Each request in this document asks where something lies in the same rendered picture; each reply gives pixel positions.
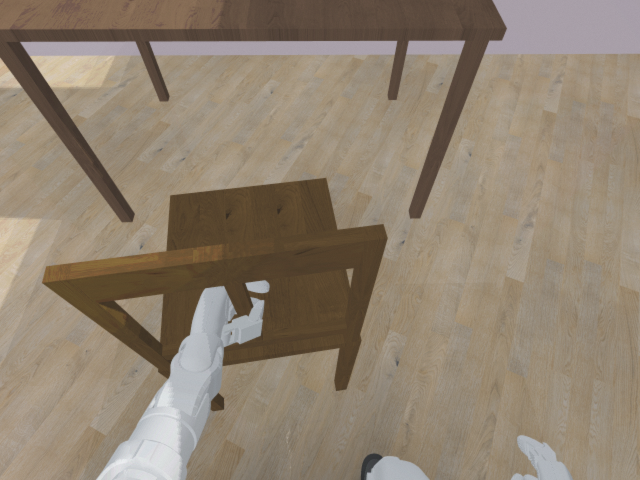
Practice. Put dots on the robot right thigh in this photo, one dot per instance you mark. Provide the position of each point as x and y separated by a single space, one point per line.
396 470

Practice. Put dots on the chair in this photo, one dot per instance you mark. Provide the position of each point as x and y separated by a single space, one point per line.
284 233

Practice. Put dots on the robot left forearm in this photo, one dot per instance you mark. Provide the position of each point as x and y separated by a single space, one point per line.
169 430

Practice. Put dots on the right robot hand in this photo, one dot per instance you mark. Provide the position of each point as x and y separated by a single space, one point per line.
543 459

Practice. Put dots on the robot right foot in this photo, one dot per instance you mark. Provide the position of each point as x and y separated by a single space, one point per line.
368 464

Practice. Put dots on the table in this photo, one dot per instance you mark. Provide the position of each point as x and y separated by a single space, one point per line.
474 21

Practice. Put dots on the left robot hand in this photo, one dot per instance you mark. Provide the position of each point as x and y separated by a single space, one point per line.
215 309

